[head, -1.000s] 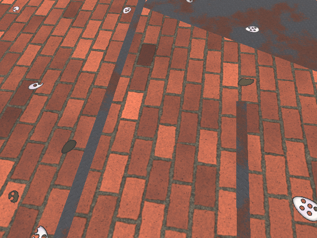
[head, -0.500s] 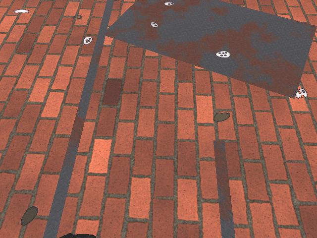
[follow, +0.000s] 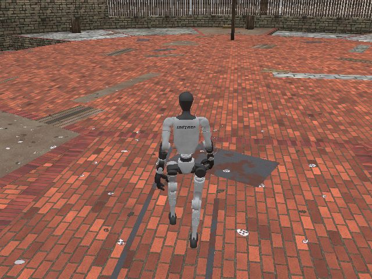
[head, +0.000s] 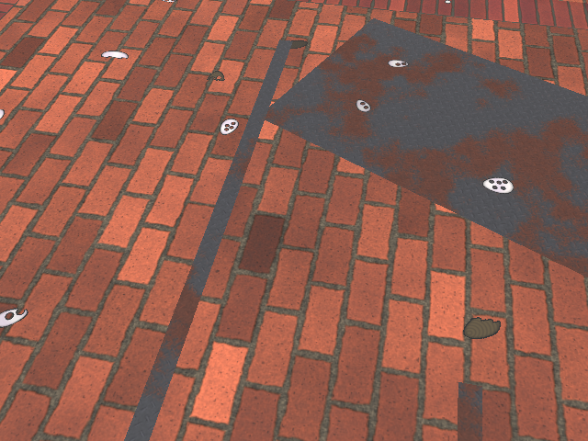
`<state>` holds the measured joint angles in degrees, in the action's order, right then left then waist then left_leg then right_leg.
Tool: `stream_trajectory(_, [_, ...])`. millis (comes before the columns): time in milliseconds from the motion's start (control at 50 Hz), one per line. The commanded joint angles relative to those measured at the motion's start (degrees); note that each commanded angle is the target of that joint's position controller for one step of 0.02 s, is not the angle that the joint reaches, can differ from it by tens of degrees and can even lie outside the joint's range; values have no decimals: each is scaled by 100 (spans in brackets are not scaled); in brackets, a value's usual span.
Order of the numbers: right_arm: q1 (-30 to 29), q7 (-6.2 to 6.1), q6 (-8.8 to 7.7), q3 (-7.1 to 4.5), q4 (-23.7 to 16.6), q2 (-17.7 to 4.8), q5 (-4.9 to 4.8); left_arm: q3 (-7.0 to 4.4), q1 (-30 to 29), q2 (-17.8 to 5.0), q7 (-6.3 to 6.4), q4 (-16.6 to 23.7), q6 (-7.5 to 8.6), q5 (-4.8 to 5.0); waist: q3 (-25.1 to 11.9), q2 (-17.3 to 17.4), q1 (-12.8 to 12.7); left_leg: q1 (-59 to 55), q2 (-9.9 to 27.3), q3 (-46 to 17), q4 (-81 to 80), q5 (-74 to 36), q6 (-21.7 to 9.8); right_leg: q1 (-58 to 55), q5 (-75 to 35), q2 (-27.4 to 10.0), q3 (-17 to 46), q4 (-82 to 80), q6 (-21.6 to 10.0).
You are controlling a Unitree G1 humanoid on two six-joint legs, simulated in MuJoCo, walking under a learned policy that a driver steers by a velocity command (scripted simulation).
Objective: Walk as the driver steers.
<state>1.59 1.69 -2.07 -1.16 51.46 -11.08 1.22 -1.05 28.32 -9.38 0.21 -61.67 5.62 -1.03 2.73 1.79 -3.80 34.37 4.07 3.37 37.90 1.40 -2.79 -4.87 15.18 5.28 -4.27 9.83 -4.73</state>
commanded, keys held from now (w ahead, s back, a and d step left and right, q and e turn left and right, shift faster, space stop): w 1.00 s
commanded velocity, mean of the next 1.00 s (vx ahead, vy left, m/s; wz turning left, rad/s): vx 0.50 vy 0.00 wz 0.00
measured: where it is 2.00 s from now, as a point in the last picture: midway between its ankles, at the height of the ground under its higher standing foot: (329, 326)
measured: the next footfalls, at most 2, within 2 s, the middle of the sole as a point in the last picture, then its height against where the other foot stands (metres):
left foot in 0.12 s outside the picture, level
right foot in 0.68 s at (361, 419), level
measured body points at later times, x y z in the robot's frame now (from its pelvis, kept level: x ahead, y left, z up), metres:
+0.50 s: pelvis +0.26 +0.04 +0.01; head +0.28 +0.05 +0.45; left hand +0.41 +0.27 -0.13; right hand +0.18 -0.19 -0.14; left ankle +0.19 +0.10 -0.74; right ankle +0.42 -0.11 -0.69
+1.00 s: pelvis +0.52 -0.01 +0.01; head +0.54 -0.02 +0.46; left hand +0.47 +0.23 -0.14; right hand +0.64 -0.25 -0.13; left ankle +0.64 +0.14 -0.67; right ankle +0.49 -0.07 -0.74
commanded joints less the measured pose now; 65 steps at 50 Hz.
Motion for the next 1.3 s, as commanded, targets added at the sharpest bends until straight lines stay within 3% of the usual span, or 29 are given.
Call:
stream_trajectory(20, [-598,-18,-120,-72,-493,-394,-6,-148,407,-835,79,28,12,-52,433,-562,99,217,-139,90,-351,322,-171,-197,-3320,-1833,763,110,-666])
stream_trajectory(60, [-202,-56,-180,-121,-404,-455,-7,-172,212,-909,107,29,0,-66,242,-592,345,-528,-381,204,-639,769,-361,-246,-4530,-1834,612,694,-557])
stream_trajectory(100, [1372,-151,-273,-263,131,-657,41,-179,29,-949,90,47,-28,-30,-559,-435,985,-2495,-644,284,-1144,615,-627,213,-5032,-1539,337,2451,-370])
stream_trajectory(120, [2424,-219,-319,-399,357,-1090,187,-122,-32,-805,69,228,-11,32,-1245,-30,1332,-4044,439,-899,-1189,1017,-947,1428,-3299,-1281,168,4060,-258])
stream_trajectory(140, [2743,-203,-287,-529,392,-1615,236,-27,669,-215,4,297,-23,242,-1932,1234,1020,-5530,2121,-3772,-1778,1282,-1848,3535,1121,-153,-108,6296,10])
stream_trajectory(160, [2332,-152,-200,-495,358,-1325,-19,-190,242,-822,20,264,-42,70,-1603,353,978,-5041,1871,-4096,-2239,1741,-1752,4100,1289,-316,674,6734,-86])
stream_trajectory(180, [1663,-135,-205,-404,257,-1019,-72,-218,-323,-824,-1,467,-25,44,-700,197,729,-4182,1666,-3102,-2367,1685,-1532,4302,710,-625,696,6578,-117])
stream_trajectory(200, [1359,-107,-255,-323,227,-693,-52,-209,-595,-736,-18,523,-4,33,-325,-50,592,-3467,1408,-2520,-2585,1081,-1342,4082,327,-807,690,6247,-103])
stream_trajectory(240, [1329,-143,-331,-209,377,-334,-56,-201,-520,-520,-69,483,-142,-95,-94,64,253,-2664,921,-1649,-2803,365,-972,3487,95,-1015,656,5705,5])
stream_trajectory(300, [1792,-171,-440,-213,599,-475,-78,-205,-638,-394,-149,539,-296,-130,-56,101,141,-2510,768,-1207,-2946,-280,-964,3483,-104,-1036,487,5366,146])
stream_trajectory(360, [2112,-175,-437,-214,686,-588,-70,-210,-1439,-476,-175,818,-360,-113,188,110,260,-2611,687,-1009,-3175,-234,-943,4075,-699,-1168,358,4770,279])
stream_trajectory(560, [3064,-251,-385,-159,979,-582,6,-117,-3220,-476,-173,1434,-282,-18,419,207,738,-3908,794,-653,-2871,-1452,-887,4270,-1276,-881,11,2619,184])
stream_trajectory(620, [2919,-299,-364,-193,1011,-678,42,-158,-3063,-553,-148,1464,-205,-14,350,237,542,-4175,914,-549,-2348,-2582,-808,3741,-694,-681,-73,2234,-63])
stream_trajectory(660, [2715,-295,-342,-219,1004,-771,22,-263,-1904,-687,-73,1092,-128,-31,-220,202,31,-4007,742,-333,-1028,-3824,-642,2242,-604,-295,-256,1780,-294])
stream_trajectory(680, [2635,-281,-342,-194,946,-716,-22,-368,-882,-910,-15,760,-68,-116,-778,41,-352,-3255,516,-167,152,-3141,-523,809,-771,-534,32,1648,-488])
stream_trajectory(700, [2764,-238,-353,-96,708,-360,-163,-519,47,-1499,46,632,-35,-266,-1594,-768,-516,-1669,16,146,2123,-767,-321,-845,-212,-2111,1975,1497,-943])
stream_trajectory(720, [3162,-197,-354,-154,745,-325,-249,-582,10,-1661,-20,599,-133,-128,-2081,-1574,-279,-283,-921,-120,3744,2861,-222,-1456,-124,-3043,4361,628,-1593])
stream_trajectory(740, [2651,-216,-313,-245,676,-665,-100,-518,-703,-1386,-54,710,-180,25,-1217,-680,-35,212,-446,-623,3964,2425,-304,-714,241,-2740,3658,533,-1382])
stream_trajectory(760, [2175,-183,-341,-235,536,-577,-61,-411,-1203,-1002,-76,802,-153,51,-553,-407,72,244,-243,-616,3726,1942,-305,135,87,-2522,2906,344,-1227])
stream_trajectory(800, [2023,-144,-266,-236,499,-380,37,-273,-1397,-558,-57,694,-70,30,-34,-362,428,-265,77,-601,2997,1532,-238,1197,-687,-1998,1934,16,-811])
stream_trajectory(880, [1918,-41,-56,-229,440,-222,110,-260,-877,-690,-12,423,68,39,9,-449,611,-321,143,-388,2496,1182,-36,1444,-1562,-1723,1247,-195,-770])
stream_trajectory(1100, [-374,-10,-60,-130,-355,-271,-3,-202,220,-763,34,117,41,-1,370,-552,54,263,4,65,-92,-56,56,281,-2547,-1669,696,-207,-689])
stream_trajectory(1160, [-200,-67,-160,-124,-320,-243,13,-187,140,-749,94,46,-1,-55,335,-583,190,-301,-252,166,-531,304,-132,52,-4341,-1690,470,509,-534])
stream_trajectory(1200, [791,-148,-270,-203,44,-395,39,-203,-40,-834,126,41,-5,-33,-126,-645,569,-1440,-590,215,-944,282,-313,37,-5381,-1551,421,1567,-324])
stream_trajectory(1220, [1563,-193,-361,-259,315,-522,109,-196,-128,-838,128,50,-13,43,-502,-468,905,-2473,-516,185,-1448,-627,-420,376,-4903,-1308,260,2527,-160])
stream_trajectory(1240, [2397,-242,-432,-356,500,-956,244,-136,-83,-677,138,213,8,139,-1224,-42,1080,-4022,603,-747,-1014,-2817,-642,1483,-2763,-1012,124,3945,9])
stream_trajectory(1260, [2504,-203,-388,-435,498,-1364,185,-38,975,-111,147,96,-58,420,-2243,1188,699,-5465,2370,-2701,-843,-5592,-1820,2897,2133,-44,-25,6023,214])
stream_trajectory(1280, [2347,-159,-302,-418,417,-1172,-130,-195,769,-630,195,-43,-158,243,-2356,287,739,-4923,2104,-2642,-1046,-5474,-1877,2899,1921,-182,766,6362,214])
stream_trajectory(1300, [1680,-172,-278,-316,330,-860,-152,-197,170,-558,174,129,-177,128,-1518,291,578,-4152,1839,-2049,-1364,-4668,-1702,3178,1588,-375,791,6303,241])
Velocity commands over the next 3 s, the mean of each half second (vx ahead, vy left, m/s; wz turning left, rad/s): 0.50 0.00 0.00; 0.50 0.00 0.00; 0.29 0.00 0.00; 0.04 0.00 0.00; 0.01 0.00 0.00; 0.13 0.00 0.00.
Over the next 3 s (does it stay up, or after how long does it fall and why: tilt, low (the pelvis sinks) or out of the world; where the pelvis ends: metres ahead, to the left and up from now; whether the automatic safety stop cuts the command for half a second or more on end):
stays up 0.80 -0.01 0.00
